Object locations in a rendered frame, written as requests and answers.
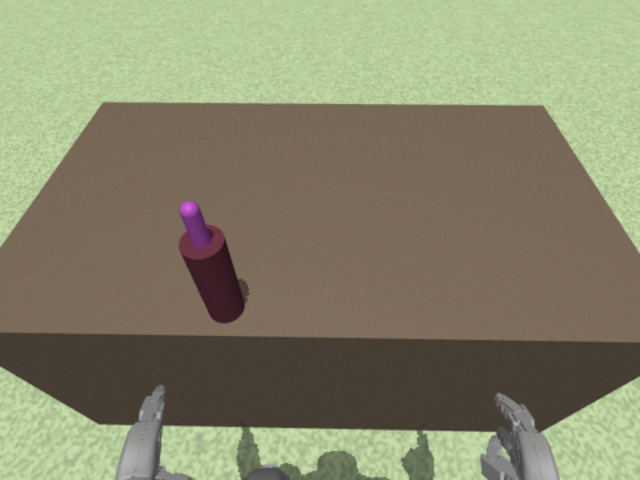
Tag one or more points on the right robot hand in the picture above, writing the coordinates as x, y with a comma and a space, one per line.
530, 453

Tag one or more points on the left robot hand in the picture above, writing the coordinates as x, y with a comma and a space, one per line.
140, 456

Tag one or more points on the bottle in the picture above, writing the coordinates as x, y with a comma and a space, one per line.
205, 252

